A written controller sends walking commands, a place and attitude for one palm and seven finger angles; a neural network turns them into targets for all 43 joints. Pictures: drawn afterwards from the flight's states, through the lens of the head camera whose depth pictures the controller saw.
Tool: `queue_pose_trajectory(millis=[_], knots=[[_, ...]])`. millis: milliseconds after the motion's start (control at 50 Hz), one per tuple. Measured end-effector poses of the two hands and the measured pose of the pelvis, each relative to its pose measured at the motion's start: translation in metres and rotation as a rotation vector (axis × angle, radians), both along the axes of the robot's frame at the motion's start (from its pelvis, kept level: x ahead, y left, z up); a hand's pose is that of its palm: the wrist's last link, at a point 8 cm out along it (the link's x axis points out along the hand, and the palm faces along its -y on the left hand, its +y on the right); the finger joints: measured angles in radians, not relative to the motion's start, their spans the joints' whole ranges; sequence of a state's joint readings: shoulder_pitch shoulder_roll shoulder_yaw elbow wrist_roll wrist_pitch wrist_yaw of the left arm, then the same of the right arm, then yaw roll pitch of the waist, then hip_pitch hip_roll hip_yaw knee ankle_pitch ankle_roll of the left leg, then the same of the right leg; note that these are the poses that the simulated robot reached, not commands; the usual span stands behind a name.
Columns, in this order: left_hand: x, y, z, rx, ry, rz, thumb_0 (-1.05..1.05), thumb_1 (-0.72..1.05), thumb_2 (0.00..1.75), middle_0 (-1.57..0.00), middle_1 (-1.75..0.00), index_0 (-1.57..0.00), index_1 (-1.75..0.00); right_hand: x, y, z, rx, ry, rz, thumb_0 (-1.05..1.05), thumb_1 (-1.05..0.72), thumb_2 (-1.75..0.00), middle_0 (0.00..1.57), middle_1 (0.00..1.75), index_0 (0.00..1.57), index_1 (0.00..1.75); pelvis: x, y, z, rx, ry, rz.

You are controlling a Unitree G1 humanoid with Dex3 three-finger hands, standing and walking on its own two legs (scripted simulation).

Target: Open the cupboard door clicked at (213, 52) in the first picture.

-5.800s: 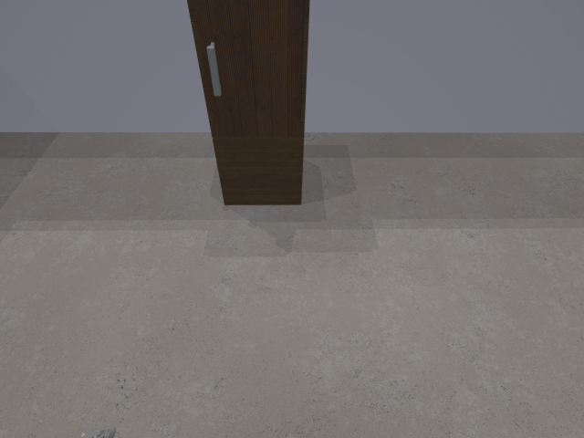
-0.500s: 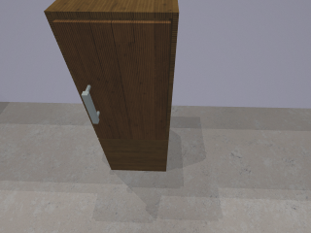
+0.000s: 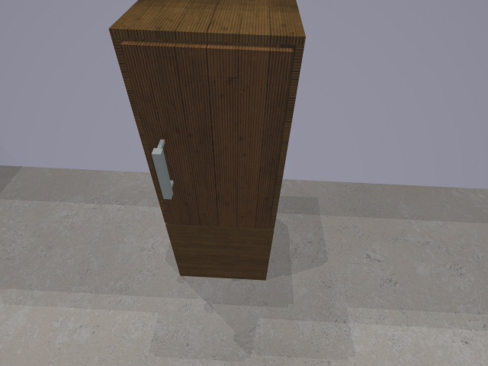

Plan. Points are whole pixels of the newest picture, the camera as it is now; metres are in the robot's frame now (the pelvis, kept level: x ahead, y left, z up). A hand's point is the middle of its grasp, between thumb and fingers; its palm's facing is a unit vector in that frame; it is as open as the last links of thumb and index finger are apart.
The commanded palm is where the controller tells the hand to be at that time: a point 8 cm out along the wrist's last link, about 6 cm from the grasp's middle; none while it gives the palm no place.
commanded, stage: shuffle to correct the standing spot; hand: left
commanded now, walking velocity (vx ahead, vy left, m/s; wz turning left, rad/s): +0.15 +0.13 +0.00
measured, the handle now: (165, 170) +0.59 +0.25 -0.07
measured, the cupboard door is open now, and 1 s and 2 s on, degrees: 0 0 0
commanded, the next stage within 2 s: come to a stop and stand still in 0.12 s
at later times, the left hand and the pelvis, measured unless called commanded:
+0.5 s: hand out of the picture +0.04 +0.19 -0.18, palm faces +0.06 -0.98 -0.17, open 7.4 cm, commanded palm none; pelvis +0.04 +0.03 +0.00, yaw +0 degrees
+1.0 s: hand out of the picture +0.05 +0.18 -0.17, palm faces +0.01 -0.97 -0.23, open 7.4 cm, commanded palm none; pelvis +0.02 +0.00 +0.00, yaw +0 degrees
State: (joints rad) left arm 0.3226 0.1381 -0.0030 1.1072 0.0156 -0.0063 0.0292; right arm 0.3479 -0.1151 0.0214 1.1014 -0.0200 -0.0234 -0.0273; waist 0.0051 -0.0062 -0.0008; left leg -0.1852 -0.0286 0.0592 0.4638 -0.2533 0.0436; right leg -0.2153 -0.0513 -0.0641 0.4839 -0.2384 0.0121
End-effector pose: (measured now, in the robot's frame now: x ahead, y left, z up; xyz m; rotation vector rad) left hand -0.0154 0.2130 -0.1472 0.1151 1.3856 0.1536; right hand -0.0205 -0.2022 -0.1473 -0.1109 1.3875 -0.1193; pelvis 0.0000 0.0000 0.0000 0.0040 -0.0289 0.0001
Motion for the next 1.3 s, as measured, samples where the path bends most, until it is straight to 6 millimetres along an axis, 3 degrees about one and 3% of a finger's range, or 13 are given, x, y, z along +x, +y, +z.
queue_pose_trajectory(millis=[160, 300, 520, 720, 840, 1000, 1160, 1300], knots=[[-0.015, -0.002, -0.005, -0.014, 0.037, 0.044, 0.01, 0.91, 0.9, -0.2, -0.3, -0.19, -0.3, -0.001, -0.003, -0.005, -0.006, 0.05, 0.014, 0.0, -0.91, -0.9, 0.2, 0.3, 0.2, 0.3, 0.008, 0.004, -0.006, -0.01, 0.012, 0.009], [-0.02, 0.012, -0.014, -0.037, 0.108, 0.079, 0.01, 0.91, 0.9, -0.2, -0.3, -0.2, -0.3, 0.023, 0.001, 0.002, -0.062, 0.028, 0.019, 0.0, -0.91, -0.9, 0.2, 0.3, 0.2, 0.3, 0.028, 0.021, -0.01, -0.008, 0.02, 0.009], [0.056, 0.029, -0.005, 0.013, 0.002, 0.019, 0.02, 0.93, 0.9, -0.2, -0.3, -0.19, -0.3, 0.05, 0.027, -0.002, -0.024, 0.016, -0.005, 0.0, -0.91, -0.9, 0.2, 0.3, 0.2, 0.3, 0.045, 0.026, -0.004, 0.003, 0.004, 0.006], [0.086, 0.033, 0.006, 0.059, -0.088, -0.023, 0.01, 0.92, 0.9, -0.2, -0.29, -0.19, -0.3, 0.054, 0.007, -0.006, -0.033, -0.015, -0.026, 0.02, -0.93, -0.9, 0.2, 0.3, 0.2, 0.3, 0.035, 0.018, -0.004, 0.008, 0.004, -0.008], [0.081, 0.024, 0.006, 0.066, -0.125, -0.043, 0.01, 0.92, 0.9, -0.2, -0.3, -0.2, -0.3, 0.06, -0.011, -0.005, -0.038, -0.097, -0.006, 0.01, -0.92, -0.9, 0.2, 0.3, 0.2, 0.3, 0.024, 0.01, -0.007, 0.002, 0.001, 0.0], [0.056, 0.013, 0.014, 0.065, -0.101, -0.05, 0.01, 0.92, 0.9, -0.2, -0.3, -0.2, -0.3, 0.063, -0.024, -0.004, -0.016, -0.136, 0.018, 0.01, -0.92, -0.9, 0.2, 0.3, 0.2, 0.3, 0.02, -0.001, -0.003, 0.009, -0.006, -0.003], [0.033, -0.004, 0.013, 0.043, -0.031, -0.025, 0.01, 0.91, 0.9, -0.2, -0.3, -0.2, -0.3, 0.038, -0.028, -0.005, 0.002, -0.042, 0.026, 0.0, -0.91, -0.9, 0.2, 0.3, 0.2, 0.3, 0.02, -0.013, 0.001, 0.01, 0.002, 0.004], [0.025, -0.02, 0.009, 0.016, 0.019, -0.008, 0.01, 0.91, 0.9, -0.2, -0.3, -0.2, -0.3, 0.015, -0.027, -0.004, 0.015, 0.06, 0.014, 0.0, -0.91, -0.9, 0.2, 0.3, 0.2, 0.3, 0.026, -0.02, 0.002, 0.008, 0.008, 0.01]])
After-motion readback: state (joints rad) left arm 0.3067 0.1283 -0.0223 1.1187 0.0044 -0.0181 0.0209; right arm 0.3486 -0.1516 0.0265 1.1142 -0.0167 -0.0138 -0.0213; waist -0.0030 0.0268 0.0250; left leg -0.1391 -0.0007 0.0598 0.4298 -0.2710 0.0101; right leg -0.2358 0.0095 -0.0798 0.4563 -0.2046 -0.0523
